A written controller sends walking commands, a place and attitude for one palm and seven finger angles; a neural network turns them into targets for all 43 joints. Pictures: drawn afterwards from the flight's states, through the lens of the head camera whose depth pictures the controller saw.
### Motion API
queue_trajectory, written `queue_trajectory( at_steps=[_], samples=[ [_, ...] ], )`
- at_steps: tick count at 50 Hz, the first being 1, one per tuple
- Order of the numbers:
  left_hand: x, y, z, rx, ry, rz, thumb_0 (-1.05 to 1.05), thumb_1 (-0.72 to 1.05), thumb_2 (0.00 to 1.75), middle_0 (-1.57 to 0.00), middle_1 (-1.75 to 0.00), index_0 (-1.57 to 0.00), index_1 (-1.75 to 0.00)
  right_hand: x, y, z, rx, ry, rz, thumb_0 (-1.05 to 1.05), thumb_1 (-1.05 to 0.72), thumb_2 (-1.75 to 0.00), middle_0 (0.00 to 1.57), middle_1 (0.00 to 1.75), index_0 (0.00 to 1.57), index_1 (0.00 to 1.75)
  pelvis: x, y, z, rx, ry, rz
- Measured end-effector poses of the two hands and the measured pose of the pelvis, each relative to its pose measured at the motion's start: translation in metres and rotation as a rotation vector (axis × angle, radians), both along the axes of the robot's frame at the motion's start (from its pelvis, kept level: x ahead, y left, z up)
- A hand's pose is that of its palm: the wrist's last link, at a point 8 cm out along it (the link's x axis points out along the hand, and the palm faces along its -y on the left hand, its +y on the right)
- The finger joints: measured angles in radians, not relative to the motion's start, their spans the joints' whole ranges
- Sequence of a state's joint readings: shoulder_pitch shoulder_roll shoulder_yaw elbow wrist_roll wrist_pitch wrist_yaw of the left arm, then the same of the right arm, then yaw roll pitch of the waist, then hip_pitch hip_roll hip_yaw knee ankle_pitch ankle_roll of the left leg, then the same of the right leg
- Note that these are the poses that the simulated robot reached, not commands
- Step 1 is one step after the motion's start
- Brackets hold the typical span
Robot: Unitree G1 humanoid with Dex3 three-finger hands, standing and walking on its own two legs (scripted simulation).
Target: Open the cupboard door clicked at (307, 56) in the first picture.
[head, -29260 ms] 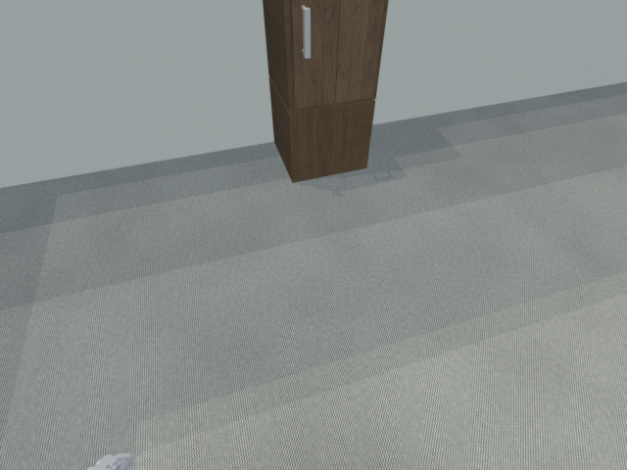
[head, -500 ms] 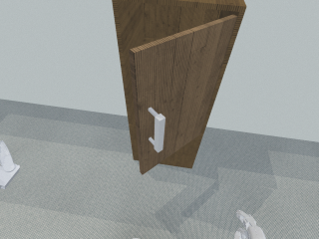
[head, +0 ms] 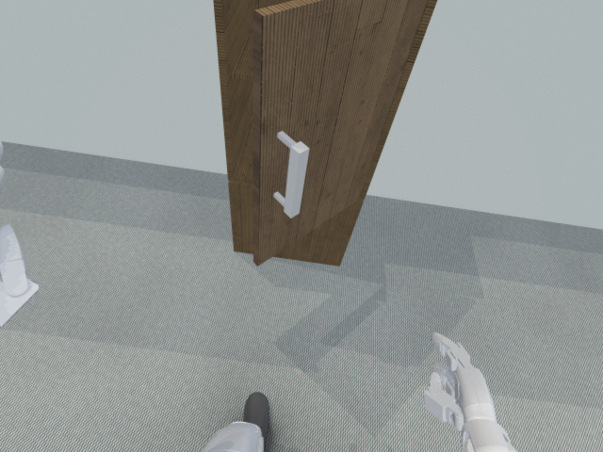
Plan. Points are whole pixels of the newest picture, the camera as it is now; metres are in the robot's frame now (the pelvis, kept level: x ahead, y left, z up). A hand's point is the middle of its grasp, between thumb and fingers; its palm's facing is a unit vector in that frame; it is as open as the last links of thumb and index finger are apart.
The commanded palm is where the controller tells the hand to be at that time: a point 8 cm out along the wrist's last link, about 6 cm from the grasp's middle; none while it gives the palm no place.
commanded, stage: stop stepping back and stand still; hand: left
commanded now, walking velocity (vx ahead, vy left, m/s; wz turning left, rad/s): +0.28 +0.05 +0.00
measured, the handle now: (287, 176) +0.56 +0.09 -0.01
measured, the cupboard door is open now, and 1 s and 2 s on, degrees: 47 47 47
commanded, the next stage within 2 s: let the arm hang, fingers relaxed in 1.60 s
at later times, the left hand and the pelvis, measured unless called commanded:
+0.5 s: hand (4, 399) +0.12 +0.23 +0.20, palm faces +0.35 -0.78 -0.52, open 7.4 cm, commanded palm +0.08 +0.27 +0.20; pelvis -0.08 -0.02 +0.02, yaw -4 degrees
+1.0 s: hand out of the picture +0.15 +0.28 +0.19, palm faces +0.43 -0.79 -0.44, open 7.4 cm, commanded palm +0.09 +0.32 +0.20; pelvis -0.07 +0.03 +0.02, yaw -3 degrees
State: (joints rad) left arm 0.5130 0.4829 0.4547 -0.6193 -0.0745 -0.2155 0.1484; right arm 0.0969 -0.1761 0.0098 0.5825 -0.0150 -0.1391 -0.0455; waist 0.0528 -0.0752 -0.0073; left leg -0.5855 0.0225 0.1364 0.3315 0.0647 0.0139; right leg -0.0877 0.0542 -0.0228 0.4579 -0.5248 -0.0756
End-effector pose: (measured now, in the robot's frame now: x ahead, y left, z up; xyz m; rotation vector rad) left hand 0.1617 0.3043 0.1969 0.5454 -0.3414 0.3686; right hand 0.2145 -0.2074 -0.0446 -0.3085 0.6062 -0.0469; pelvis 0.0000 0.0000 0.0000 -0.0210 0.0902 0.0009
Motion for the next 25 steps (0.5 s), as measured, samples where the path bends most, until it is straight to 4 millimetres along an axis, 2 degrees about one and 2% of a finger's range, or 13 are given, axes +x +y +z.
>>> queue_trajectory(
  at_steps=[2,6,8,12,14,17,21,25],
  samples=[
    [-0.009,-0.006,0.002,0.005,-0.022,-0.022,0.01,0.89,0.90,-0.22,-0.31,-0.21,-0.30,-0.020,-0.001,-0.010,0.002,0.041,-0.010,0.01,-0.91,-0.90,0.20,0.30,0.20,0.30,-0.013,0.000,-0.001,-0.018,-0.029,-0.009],
    [-0.019,-0.005,0.017,0.026,-0.089,-0.035,0.01,0.89,0.90,-0.22,-0.31,-0.22,-0.30,-0.068,-0.006,-0.014,0.007,0.128,-0.078,0.01,-0.91,-0.90,0.20,0.30,0.20,0.30,-0.009,0.001,0.004,0.006,-0.048,-0.036],
    [-0.016,0.000,0.018,0.014,-0.117,-0.029,0.01,0.89,0.90,-0.22,-0.31,-0.22,-0.30,-0.087,-0.012,-0.018,0.008,0.120,-0.133,0.01,-0.91,-0.90,0.20,0.30,0.20,0.30,-0.010,0.005,0.001,0.006,-0.058,-0.031],
    [-0.005,0.004,0.010,-0.032,-0.056,-0.019,0.01,0.89,0.90,-0.21,-0.31,-0.21,-0.30,-0.126,-0.018,-0.019,0.024,0.111,-0.200,0.01,-0.91,-0.90,0.20,0.30,0.20,0.30,-0.033,0.008,0.007,0.020,-0.101,-0.040],
    [-0.005,0.000,0.005,-0.024,0.005,-0.034,0.01,0.89,0.90,-0.21,-0.31,-0.21,-0.30,-0.146,-0.022,-0.017,0.035,0.113,-0.226,0.01,-0.91,-0.90,0.20,0.30,0.20,0.30,-0.044,0.006,0.010,0.022,-0.115,-0.049],
    [-0.021,-0.014,0.000,0.000,0.090,-0.069,0.01,0.89,0.90,-0.21,-0.31,-0.21,-0.30,-0.172,-0.030,-0.015,0.050,0.114,-0.266,0.01,-0.91,-0.90,0.20,0.30,0.20,0.30,-0.055,0.000,0.014,0.021,-0.121,-0.060],
    [-0.055,-0.036,0.004,0.067,0.136,-0.101,0.01,0.89,0.90,-0.21,-0.31,-0.21,-0.30,-0.194,-0.045,-0.023,0.051,0.142,-0.281,0.01,-0.91,-0.90,0.20,0.30,0.20,0.30,-0.069,-0.009,0.011,0.031,-0.112,-0.057],
    [-0.079,-0.037,0.021,0.078,0.059,-0.063,0.01,0.89,0.89,-0.22,-0.31,-0.22,-0.30,-0.206,-0.060,-0.025,0.009,0.222,-0.254,0.01,-0.91,-0.90,0.20,0.30,0.20,0.30,-0.077,-0.015,0.019,0.064,-0.097,-0.073]
  ],
)
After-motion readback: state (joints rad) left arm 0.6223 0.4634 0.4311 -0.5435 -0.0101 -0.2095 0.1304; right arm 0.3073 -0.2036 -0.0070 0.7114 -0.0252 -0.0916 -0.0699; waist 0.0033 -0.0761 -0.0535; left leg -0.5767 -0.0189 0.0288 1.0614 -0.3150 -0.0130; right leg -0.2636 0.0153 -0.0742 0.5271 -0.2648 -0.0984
